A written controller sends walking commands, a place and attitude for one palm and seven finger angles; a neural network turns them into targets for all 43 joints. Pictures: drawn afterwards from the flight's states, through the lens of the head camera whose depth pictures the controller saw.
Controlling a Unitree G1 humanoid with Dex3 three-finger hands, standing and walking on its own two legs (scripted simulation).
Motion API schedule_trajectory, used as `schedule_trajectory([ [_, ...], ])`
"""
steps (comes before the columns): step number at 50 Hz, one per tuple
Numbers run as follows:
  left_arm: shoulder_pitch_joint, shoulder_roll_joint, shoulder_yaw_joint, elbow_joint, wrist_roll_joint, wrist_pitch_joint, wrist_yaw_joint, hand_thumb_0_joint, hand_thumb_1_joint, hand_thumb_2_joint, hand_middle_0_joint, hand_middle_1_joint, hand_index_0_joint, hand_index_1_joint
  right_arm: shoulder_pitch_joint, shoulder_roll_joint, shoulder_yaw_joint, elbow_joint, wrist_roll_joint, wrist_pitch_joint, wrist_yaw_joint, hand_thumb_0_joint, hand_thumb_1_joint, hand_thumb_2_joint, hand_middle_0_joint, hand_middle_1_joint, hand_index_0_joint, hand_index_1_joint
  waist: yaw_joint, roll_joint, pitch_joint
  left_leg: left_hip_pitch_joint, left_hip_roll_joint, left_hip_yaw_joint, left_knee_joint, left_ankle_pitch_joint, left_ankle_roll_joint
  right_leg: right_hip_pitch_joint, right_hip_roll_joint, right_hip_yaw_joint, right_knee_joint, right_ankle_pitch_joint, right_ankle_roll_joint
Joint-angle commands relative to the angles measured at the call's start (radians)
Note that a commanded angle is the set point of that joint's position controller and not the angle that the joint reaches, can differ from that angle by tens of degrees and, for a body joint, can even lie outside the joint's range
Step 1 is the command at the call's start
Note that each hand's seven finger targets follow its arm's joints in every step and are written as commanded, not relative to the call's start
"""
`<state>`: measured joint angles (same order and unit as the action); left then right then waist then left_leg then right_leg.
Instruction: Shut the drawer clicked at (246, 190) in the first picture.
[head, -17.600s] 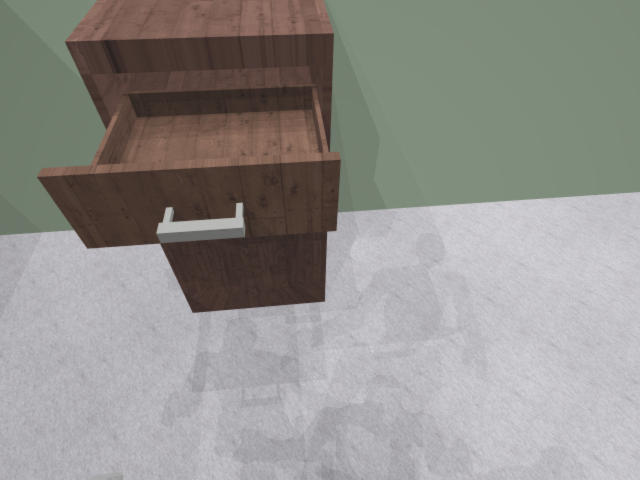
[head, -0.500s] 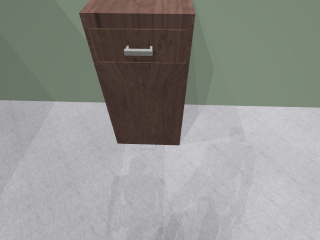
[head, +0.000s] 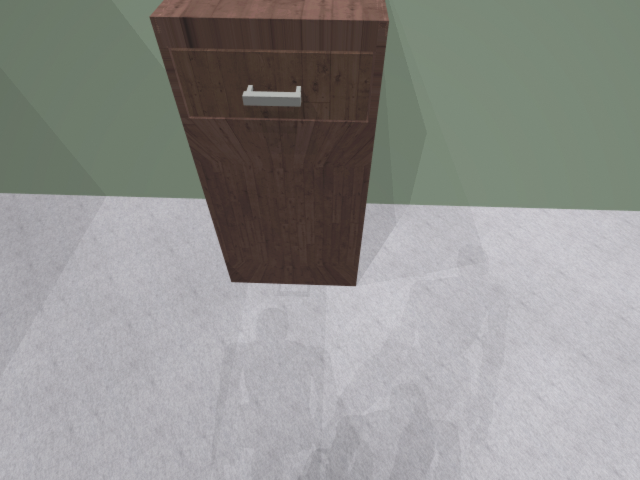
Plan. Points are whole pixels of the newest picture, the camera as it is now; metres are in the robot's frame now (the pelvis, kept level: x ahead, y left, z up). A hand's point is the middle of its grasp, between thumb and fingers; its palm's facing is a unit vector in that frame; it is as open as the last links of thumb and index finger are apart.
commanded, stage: look to check the result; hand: left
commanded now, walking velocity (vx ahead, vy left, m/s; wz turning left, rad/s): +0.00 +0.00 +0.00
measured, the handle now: (273, 94) +0.87 +0.15 +0.03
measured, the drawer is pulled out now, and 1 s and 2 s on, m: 0.00 0.00 0.00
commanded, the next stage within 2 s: stand and wait in 0.22 s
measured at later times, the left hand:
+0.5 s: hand out of the picture +0.00 +0.15 -0.17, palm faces +0.06 -0.98 -0.18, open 7.4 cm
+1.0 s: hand out of the picture +0.00 +0.15 -0.17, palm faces +0.06 -0.98 -0.18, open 7.4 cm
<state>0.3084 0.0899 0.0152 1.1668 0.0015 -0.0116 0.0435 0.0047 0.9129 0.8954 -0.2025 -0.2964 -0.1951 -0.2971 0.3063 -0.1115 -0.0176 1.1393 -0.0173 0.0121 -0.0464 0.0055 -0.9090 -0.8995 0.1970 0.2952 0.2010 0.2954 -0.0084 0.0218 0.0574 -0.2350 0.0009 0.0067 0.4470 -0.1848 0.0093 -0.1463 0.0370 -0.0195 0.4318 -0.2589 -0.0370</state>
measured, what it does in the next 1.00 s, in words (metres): stands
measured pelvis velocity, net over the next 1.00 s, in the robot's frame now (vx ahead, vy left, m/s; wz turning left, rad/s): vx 0.01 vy -0.01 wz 0.00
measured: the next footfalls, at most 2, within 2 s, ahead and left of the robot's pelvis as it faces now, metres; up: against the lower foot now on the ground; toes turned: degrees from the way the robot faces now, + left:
none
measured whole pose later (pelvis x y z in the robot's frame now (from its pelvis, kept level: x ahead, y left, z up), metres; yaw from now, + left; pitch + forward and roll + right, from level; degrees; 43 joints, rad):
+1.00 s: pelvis +0.01 -0.01 +0.00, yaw +0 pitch -2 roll +0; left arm 0.30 0.10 0.02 1.16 0.00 -0.02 0.04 0.00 0.91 0.90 -0.20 -0.30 -0.20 -0.30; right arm 0.29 -0.11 -0.01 1.15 -0.02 0.01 -0.05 0.01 -0.91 -0.90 0.20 0.30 0.20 0.30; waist -0.01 0.02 0.06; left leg -0.20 0.01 0.01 0.43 -0.20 0.00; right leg -0.11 0.05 -0.02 0.40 -0.26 -0.05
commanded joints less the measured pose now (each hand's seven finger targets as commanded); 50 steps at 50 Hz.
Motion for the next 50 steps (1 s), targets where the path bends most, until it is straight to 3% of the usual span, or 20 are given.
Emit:
schedule_trajectory([
  [1, 0.085, 0.090, 0.010, -0.012, 0.004, -0.007, 0.004, 0.000, 0.900, 0.900, -0.200, -0.300, -0.200, -0.300, 0.085, -0.065, -0.011, -0.012, 0.002, -0.010, -0.004, 0.000, -0.900, -0.900, 0.200, 0.300, 0.200, 0.300, -0.003, -0.014, 0.029, 0.057, 0.091, -0.081, -0.073, 0.068, 0.031, -0.091, -0.113, 0.090, -0.116, 0.050, -0.022],
  [19, 0.072, 0.098, 0.012, -0.021, 0.002, -0.009, 0.005, 0.000, 0.900, 0.900, -0.200, -0.300, -0.200, -0.300, 0.076, -0.068, -0.008, -0.003, 0.001, -0.008, -0.004, 0.000, -0.900, -0.900, 0.200, 0.300, 0.200, 0.300, -0.004, -0.026, 0.054, 0.060, 0.087, -0.070, -0.070, 0.090, 0.024, -0.082, -0.115, 0.094, -0.129, 0.083, -0.018],
  [50, 0.081, 0.106, 0.013, -0.019, 0.003, -0.012, 0.005, 0.000, 0.900, 0.900, -0.200, -0.300, -0.200, -0.300, 0.066, -0.085, -0.010, -0.003, 0.003, -0.012, -0.007, 0.000, -0.900, -0.900, 0.200, 0.300, 0.200, 0.300, -0.002, -0.015, 0.030, 0.087, 0.093, -0.069, -0.069, 0.112, 0.024, -0.064, -0.114, 0.098, -0.132, 0.114, -0.015],
])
